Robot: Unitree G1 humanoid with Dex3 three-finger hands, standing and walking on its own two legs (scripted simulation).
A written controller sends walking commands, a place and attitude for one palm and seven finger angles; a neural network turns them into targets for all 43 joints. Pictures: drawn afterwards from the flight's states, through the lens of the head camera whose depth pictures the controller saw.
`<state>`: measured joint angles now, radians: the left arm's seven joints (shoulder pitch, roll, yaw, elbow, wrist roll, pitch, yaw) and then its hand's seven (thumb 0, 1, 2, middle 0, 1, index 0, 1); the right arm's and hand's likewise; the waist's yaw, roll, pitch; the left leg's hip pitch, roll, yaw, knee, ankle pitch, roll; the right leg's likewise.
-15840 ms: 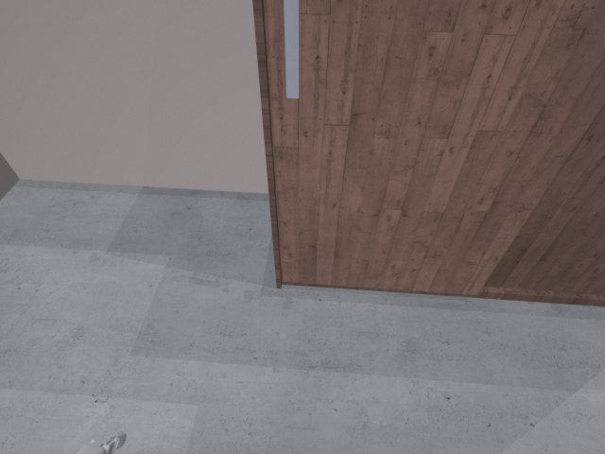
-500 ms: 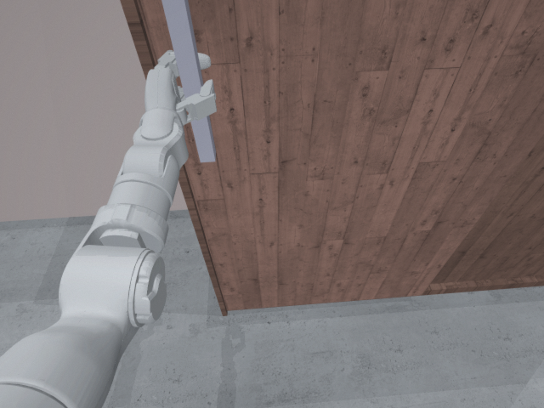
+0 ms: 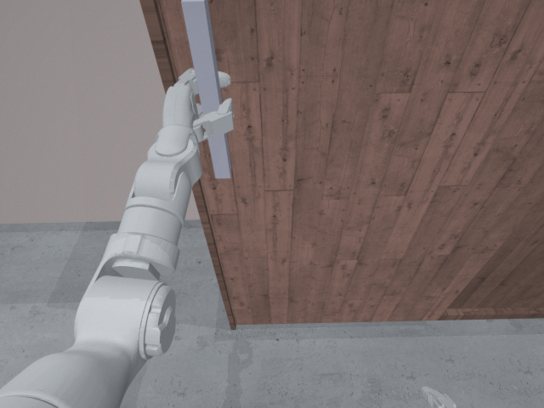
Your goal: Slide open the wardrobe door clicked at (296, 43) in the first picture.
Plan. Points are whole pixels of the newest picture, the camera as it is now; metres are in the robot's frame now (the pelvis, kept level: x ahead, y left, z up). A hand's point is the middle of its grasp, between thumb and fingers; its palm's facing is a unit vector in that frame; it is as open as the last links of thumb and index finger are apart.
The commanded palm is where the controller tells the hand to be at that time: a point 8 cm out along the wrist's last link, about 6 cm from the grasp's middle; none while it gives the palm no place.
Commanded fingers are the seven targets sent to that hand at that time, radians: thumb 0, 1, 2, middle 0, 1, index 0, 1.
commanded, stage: tug the door sideways, standing still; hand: left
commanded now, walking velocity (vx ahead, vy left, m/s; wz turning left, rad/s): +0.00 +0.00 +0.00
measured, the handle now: (213, 96) +0.51 +0.11 +0.22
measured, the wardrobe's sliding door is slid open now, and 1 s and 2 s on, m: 0.00 0.00 0.04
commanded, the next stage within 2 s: step sideways, sliding the door along in 0.72 s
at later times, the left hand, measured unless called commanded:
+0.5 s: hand (229, 118) +0.46 +0.08 +0.21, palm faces +0.14 -0.99 -0.06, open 6.2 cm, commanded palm +0.44 +0.08 +0.21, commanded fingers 0.00 0.90 0.90 -0.45 -1.40 -0.45 -1.40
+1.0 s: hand (226, 122) +0.46 +0.08 +0.21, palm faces +0.04 -1.00 -0.08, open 6.4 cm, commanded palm +0.44 +0.11 +0.21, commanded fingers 0.00 0.90 0.90 -0.45 -1.40 -0.45 -1.40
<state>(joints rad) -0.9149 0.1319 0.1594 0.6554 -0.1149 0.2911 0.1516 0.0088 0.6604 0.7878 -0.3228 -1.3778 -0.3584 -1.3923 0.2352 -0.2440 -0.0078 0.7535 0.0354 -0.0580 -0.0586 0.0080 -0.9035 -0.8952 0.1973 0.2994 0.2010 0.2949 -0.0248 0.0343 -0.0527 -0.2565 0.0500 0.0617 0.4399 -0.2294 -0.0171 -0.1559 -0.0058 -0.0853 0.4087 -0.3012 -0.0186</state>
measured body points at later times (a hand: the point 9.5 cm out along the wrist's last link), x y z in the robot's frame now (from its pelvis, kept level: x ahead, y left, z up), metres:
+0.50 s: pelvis -0.02 +0.00 +0.00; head +0.01 -0.01 +0.45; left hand +0.44 +0.13 +0.22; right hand +0.06 -0.24 -0.14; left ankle -0.01 +0.13 -0.74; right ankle -0.06 -0.10 -0.74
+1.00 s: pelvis -0.03 +0.00 -0.01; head +0.01 -0.02 +0.44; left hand +0.45 +0.14 +0.21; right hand +0.07 -0.25 -0.14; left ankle +0.00 +0.13 -0.74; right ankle -0.06 -0.10 -0.74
